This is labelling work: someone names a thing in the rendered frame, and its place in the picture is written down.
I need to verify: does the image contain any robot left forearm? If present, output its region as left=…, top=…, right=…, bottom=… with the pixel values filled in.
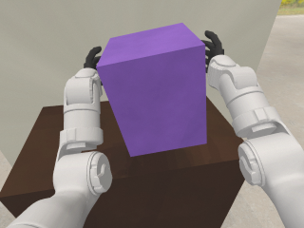
left=52, top=67, right=104, bottom=188

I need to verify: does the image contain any right robot hand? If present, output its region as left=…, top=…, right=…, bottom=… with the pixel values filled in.
left=201, top=30, right=224, bottom=73

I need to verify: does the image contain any carton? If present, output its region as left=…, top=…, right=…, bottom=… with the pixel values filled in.
left=96, top=23, right=207, bottom=157

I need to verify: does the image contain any left robot upper arm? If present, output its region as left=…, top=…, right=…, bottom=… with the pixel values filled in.
left=6, top=151, right=113, bottom=228

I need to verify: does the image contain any pedestal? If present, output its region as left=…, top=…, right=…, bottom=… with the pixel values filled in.
left=0, top=96, right=245, bottom=228

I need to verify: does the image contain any robot right forearm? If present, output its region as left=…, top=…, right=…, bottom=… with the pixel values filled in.
left=207, top=54, right=304, bottom=155

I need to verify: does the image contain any left robot hand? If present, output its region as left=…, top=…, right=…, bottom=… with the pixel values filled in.
left=84, top=46, right=103, bottom=86

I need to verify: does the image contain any right robot upper arm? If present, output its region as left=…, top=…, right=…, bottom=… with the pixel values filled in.
left=237, top=132, right=304, bottom=228

